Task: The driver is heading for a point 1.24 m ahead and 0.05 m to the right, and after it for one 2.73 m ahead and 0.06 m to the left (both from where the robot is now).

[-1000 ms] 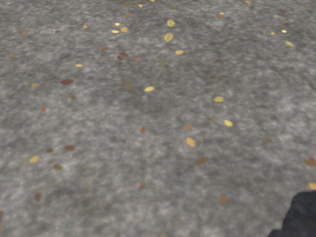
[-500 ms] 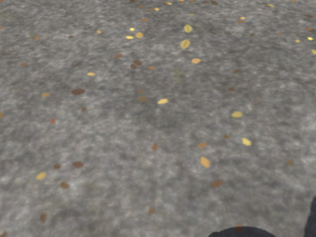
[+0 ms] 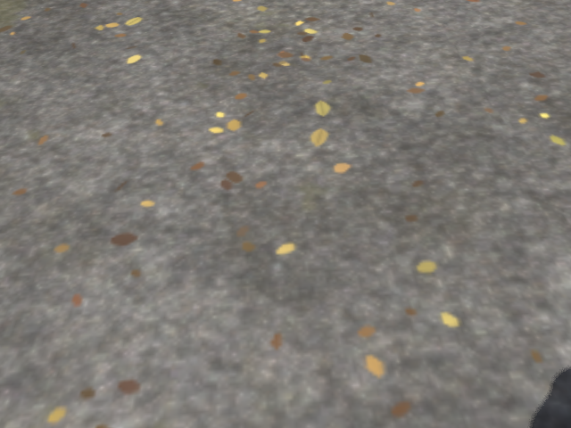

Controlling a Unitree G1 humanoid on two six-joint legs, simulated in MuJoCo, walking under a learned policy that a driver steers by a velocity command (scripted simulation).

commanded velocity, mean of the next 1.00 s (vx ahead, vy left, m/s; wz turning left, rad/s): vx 0.72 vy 0.00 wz -0.18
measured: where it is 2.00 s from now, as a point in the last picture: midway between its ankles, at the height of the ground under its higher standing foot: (241, 371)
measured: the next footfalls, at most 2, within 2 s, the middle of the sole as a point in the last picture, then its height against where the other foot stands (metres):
left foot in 0.44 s outside the picture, level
right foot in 0.88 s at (279, 373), level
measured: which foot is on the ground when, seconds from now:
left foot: down 0.00-0.00, up 0.02-0.42, down 0.44-0.88, up 0.90-1.00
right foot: down 0.00-0.46, up 0.48-0.86, down 0.88-1.00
